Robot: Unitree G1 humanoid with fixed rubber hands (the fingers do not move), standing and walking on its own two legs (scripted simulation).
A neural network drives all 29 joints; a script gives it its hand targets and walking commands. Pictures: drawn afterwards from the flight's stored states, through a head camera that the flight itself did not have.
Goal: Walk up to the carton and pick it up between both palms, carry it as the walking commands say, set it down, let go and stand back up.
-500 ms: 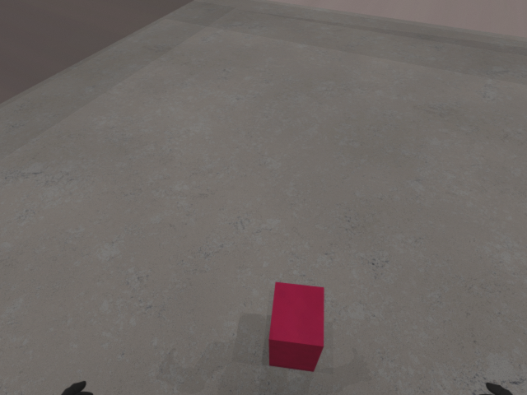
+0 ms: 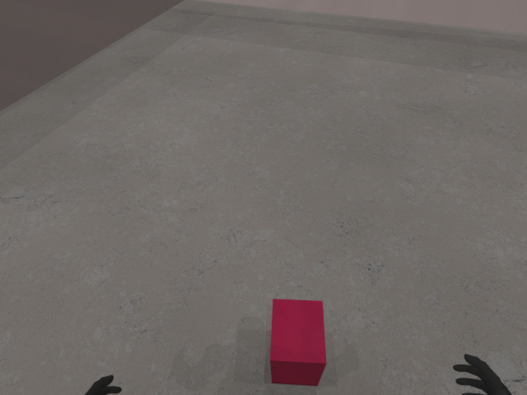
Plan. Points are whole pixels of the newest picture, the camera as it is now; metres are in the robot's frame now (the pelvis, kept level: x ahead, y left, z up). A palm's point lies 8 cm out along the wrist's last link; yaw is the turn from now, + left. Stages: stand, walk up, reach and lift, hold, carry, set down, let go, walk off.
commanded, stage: walk up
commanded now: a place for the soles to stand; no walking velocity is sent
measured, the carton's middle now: (296, 344) +0.39 -0.03 -0.63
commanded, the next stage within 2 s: reach and lift in 1.10 s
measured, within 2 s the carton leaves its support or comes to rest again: neither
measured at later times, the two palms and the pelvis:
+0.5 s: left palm out of the picture +0.10 +0.30 -0.10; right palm out of the picture +0.09 -0.36 -0.10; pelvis -0.02 -0.03 -0.01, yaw -2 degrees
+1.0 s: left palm out of the picture +0.10 +0.28 -0.10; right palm out of the picture +0.05 -0.36 -0.10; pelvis -0.04 -0.03 +0.00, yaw -3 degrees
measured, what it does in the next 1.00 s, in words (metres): stands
